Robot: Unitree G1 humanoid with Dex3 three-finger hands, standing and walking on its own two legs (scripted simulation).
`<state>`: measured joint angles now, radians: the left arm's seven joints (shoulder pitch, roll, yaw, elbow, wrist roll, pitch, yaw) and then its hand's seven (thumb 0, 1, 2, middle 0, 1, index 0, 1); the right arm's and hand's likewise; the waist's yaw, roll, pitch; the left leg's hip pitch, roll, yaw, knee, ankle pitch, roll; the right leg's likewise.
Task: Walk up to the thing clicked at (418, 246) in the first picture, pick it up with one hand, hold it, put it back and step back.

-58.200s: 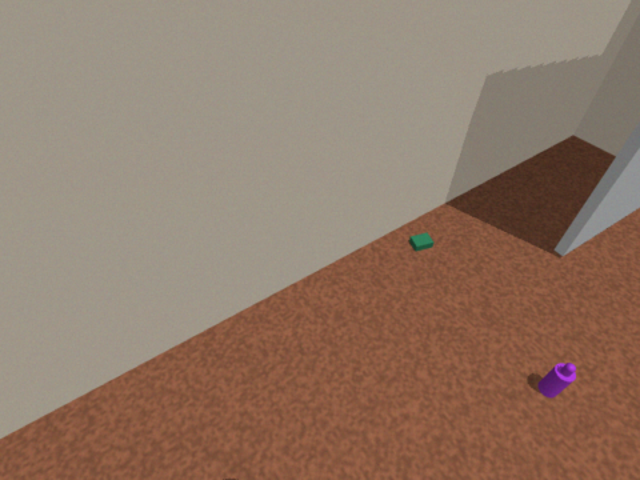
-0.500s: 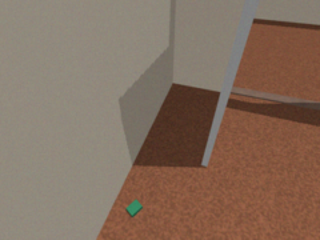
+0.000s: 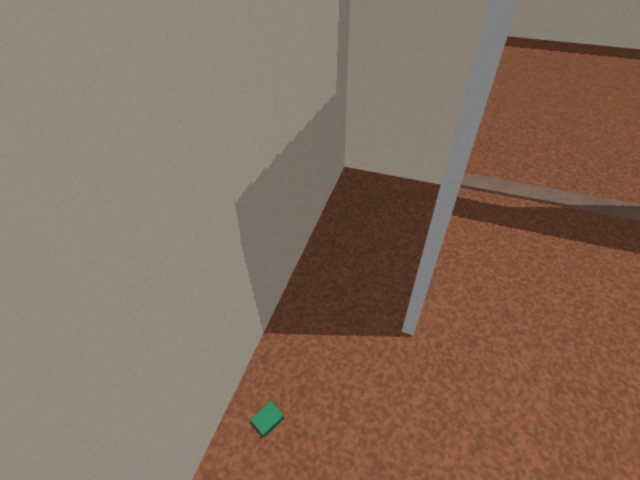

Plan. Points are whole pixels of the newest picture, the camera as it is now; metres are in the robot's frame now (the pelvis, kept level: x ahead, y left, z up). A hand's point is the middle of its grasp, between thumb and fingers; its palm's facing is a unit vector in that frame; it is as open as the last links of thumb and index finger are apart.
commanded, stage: stand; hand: left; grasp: from above
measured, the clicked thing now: (267, 419) +0.47 +0.19 -0.77
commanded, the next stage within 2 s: step back in 0.24 s
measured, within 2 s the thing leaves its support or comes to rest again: neither
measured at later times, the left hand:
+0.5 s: hand out of the picture +0.07 +0.30 -0.17, palm faces -0.02 -0.92 -0.38, open 7.4 cm
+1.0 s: hand out of the picture +0.00 +0.33 -0.17, palm faces -0.07 -0.91 -0.41, open 7.4 cm
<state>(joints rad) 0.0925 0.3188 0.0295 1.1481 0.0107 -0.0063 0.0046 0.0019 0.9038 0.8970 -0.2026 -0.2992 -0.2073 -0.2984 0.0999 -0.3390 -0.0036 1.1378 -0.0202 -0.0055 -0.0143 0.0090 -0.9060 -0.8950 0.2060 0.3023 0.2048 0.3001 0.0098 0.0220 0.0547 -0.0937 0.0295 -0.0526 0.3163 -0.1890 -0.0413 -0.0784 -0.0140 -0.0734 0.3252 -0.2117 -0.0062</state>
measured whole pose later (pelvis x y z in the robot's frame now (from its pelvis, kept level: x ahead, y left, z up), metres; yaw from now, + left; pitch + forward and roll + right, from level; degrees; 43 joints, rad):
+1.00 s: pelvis -0.12 +0.07 -0.03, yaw -4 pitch -4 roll -1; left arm 0.13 0.36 0.08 0.89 0.02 0.04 0.01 0.00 0.90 0.90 -0.20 -0.30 -0.21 -0.30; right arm 0.09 -0.37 -0.05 0.86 -0.01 0.04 -0.02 0.01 -0.90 -0.89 0.21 0.30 0.21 0.30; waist -0.01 0.04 0.22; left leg -0.34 0.01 0.05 0.70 -0.30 0.04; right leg -0.24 0.06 0.04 0.65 -0.34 -0.03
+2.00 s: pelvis -0.42 +0.05 -0.02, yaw -4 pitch -1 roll +2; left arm 0.19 0.35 0.08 0.80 0.04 0.05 0.00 0.00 0.90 0.90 -0.21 -0.30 -0.21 -0.30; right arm 0.20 -0.42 -0.06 0.86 -0.01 0.05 -0.03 0.01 -0.91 -0.90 0.21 0.30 0.20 0.30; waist 0.01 0.03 0.14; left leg -0.44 -0.11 -0.15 1.11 -0.47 -0.02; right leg -0.33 -0.02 0.04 0.61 -0.25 -0.03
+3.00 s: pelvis -0.67 +0.03 -0.01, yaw -1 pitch -3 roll +1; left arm 0.24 0.42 0.08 0.96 0.02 -0.01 -0.02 0.00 0.90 0.90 -0.20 -0.30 -0.21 -0.30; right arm 0.28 -0.35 -0.06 0.96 -0.05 -0.02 0.03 0.01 -0.90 -0.89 0.21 0.30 0.21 0.30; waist -0.01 -0.02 0.06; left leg -0.18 -0.01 -0.04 0.52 -0.30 0.02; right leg -0.37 -0.03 -0.01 0.83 -0.47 -0.03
